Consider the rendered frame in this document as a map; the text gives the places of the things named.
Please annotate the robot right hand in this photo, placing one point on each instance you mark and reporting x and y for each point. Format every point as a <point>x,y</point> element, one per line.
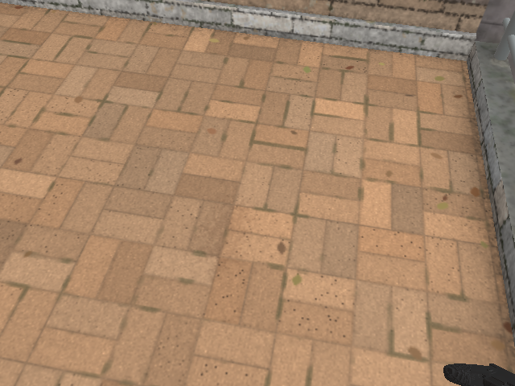
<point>478,375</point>

